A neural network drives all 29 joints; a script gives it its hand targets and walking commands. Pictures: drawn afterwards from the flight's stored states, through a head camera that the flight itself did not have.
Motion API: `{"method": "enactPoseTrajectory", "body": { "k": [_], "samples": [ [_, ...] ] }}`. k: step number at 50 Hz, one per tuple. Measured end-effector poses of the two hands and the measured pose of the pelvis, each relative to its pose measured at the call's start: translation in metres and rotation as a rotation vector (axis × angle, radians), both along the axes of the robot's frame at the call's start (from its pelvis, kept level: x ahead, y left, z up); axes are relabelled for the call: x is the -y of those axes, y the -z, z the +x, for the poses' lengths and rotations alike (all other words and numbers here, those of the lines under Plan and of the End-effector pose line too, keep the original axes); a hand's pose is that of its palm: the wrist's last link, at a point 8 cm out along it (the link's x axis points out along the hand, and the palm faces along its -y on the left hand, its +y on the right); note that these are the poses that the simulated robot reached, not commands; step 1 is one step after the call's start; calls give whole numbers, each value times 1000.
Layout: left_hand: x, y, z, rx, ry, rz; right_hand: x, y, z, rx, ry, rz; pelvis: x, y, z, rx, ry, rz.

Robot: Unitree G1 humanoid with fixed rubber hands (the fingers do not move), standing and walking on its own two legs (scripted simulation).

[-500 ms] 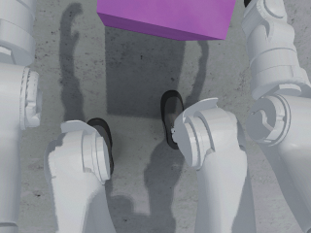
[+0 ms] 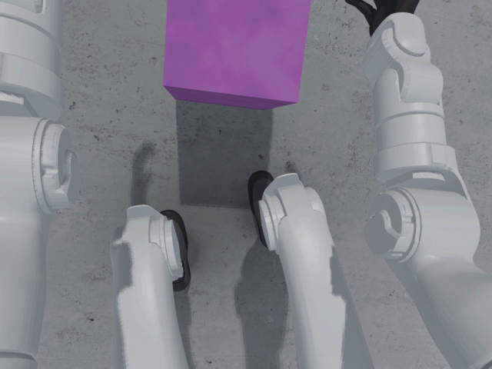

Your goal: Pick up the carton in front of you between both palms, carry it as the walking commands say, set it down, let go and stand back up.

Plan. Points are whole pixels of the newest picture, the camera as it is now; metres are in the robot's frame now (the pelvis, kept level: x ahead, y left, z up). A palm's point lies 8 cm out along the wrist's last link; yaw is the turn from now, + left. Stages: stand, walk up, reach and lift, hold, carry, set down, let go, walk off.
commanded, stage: set down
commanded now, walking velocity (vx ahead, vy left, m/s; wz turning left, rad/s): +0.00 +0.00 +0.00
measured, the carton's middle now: (230, 46) +0.54 -0.08 -0.35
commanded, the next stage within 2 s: let go in 0.50 s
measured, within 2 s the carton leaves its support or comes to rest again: neither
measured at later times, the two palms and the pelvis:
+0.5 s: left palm out of the picture +0.62 +0.12 +0.05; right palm out of the picture +0.50 -0.26 +0.04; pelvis +0.03 +0.00 +0.13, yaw +1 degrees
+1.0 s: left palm out of the picture +0.46 +0.16 +0.14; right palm out of the picture +0.39 -0.26 +0.16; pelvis +0.07 -0.02 +0.25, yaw +4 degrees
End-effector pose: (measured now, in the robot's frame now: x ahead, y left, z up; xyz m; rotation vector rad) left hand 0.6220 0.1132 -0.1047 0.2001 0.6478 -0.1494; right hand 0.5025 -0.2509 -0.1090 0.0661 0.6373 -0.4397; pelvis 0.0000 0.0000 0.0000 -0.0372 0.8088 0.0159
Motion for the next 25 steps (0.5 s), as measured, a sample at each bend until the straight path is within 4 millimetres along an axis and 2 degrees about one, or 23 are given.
{"method": "enactPoseTrajectory", "body": {
  "k": [8, 25],
  "samples": [
    [-4, -42, 2, 6, 20, 2, 2, -46, 0, 2, 1, -8, -1, -39, 8, -35, -6, -2],
    [-7, -151, 0, -11, 28, -2, 5, -152, -5, 5, 1, -4, -1, -134, 25, -25, -8, 10]
  ]
}}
